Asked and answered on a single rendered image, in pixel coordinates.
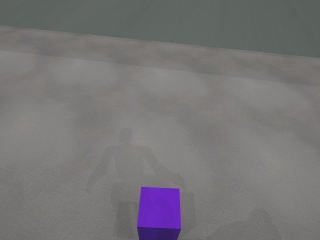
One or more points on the carton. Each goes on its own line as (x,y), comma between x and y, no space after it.
(159,215)

